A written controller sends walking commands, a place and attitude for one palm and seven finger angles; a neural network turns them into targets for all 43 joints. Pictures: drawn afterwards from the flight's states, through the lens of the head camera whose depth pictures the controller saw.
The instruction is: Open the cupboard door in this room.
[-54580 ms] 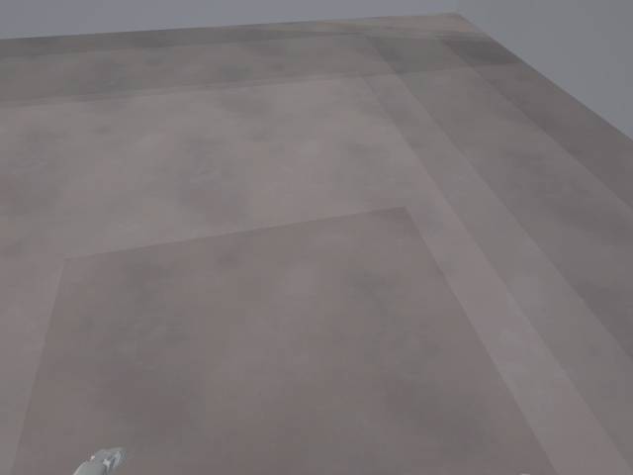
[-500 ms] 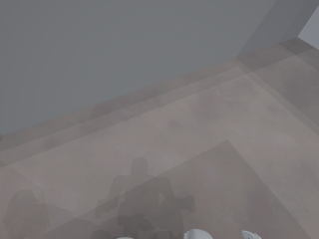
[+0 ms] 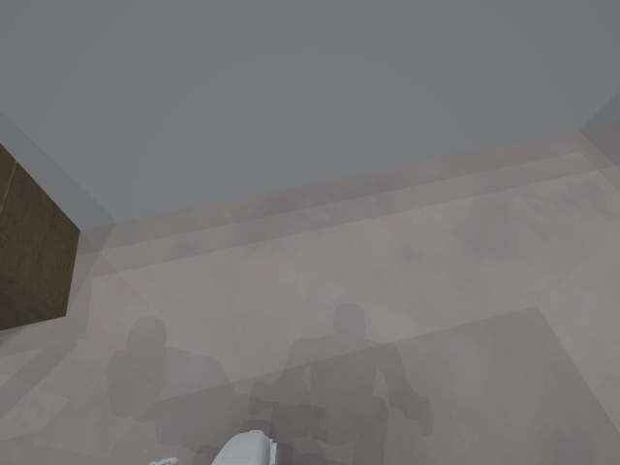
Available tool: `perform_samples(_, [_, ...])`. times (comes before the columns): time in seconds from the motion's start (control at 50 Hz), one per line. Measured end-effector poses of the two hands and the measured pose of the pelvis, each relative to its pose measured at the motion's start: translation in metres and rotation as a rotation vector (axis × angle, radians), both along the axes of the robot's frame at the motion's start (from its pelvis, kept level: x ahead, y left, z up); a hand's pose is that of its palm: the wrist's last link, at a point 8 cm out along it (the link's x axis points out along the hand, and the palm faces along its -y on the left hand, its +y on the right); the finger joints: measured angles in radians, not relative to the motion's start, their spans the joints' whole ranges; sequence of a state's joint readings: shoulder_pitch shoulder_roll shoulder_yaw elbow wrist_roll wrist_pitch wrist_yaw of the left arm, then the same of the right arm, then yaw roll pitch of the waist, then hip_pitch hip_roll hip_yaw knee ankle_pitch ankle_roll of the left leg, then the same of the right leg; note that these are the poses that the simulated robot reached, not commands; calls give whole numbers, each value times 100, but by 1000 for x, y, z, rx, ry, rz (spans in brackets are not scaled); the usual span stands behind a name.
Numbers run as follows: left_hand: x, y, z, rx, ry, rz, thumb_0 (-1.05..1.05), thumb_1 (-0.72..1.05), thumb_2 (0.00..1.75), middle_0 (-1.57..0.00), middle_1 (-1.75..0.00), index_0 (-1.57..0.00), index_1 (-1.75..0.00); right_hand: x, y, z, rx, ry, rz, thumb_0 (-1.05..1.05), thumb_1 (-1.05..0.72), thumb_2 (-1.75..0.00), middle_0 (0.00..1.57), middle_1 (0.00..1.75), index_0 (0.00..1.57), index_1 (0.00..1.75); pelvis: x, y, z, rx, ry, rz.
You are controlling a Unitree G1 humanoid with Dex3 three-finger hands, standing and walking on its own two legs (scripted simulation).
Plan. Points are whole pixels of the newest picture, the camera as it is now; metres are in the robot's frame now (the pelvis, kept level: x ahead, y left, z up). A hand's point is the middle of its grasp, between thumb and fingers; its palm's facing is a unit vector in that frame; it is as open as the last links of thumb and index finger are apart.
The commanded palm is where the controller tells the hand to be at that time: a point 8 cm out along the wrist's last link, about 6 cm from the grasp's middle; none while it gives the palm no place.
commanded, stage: turn to face it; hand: left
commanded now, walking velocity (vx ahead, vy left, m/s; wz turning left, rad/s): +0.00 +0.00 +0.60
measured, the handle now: out of the picture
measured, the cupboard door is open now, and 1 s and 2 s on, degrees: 43 43 43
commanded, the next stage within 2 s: take the last steps up to it in 1.60 s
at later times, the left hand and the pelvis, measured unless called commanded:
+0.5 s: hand out of the picture +0.06 +0.26 -0.16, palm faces +0.30 -0.91 -0.27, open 7.4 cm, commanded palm none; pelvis +0.01 +0.02 -0.01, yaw +17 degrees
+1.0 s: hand out of the picture -0.06 +0.19 -0.19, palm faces +0.62 -0.75 -0.23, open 7.4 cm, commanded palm none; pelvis +0.03 +0.01 -0.02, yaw +37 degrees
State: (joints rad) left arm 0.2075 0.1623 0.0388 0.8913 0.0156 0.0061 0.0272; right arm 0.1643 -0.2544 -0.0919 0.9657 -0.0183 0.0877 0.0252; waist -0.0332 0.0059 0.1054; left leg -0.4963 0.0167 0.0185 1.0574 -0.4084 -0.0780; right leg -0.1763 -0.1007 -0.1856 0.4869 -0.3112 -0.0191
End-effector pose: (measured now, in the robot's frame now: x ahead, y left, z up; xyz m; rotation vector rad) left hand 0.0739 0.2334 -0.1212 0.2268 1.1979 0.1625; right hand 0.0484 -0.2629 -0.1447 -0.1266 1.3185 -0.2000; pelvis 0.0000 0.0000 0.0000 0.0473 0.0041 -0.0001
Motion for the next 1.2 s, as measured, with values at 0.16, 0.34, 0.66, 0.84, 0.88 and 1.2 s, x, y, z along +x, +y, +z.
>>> perform_samples(0.16, [-55,38,-26,-20,67,163,0,91,90,-21,-30,-20,-30,82,31,7,-44,-100,193,1,-91,-90,20,30,19,30,6,19,-13,-17,-4,113])
perform_samples(0.34, [-66,75,-27,-8,67,277,1,91,90,-20,-30,-19,-30,115,67,20,-76,-167,323,0,-91,-90,20,30,20,30,7,34,-11,-47,6,210])
perform_samples(0.66, [-47,29,1,57,-72,373,1,91,90,-20,-30,-20,-30,126,38,-14,7,-30,408,1,-91,-90,20,30,20,30,25,-8,-12,-35,6,402])
perform_samples(0.84, [-97,-7,-2,-6,7,537,1,90,90,-20,-30,-20,-30,170,52,2,-5,-12,548,1,-91,-90,20,30,20,30,37,-12,-1,-4,3,538])
perform_samples(0.88, [-112,-10,-7,-21,20,579,1,90,90,-21,-30,-20,-30,183,66,4,-11,-22,595,1,-91,-90,20,30,19,30,37,-8,-2,-6,0,568])
perform_samples(1.2, [-188,31,-26,-42,55,816,1,91,90,-20,-30,-19,-30,225,177,28,-36,-187,863,0,-91,-90,20,30,20,30,25,31,-6,-66,-12,744])
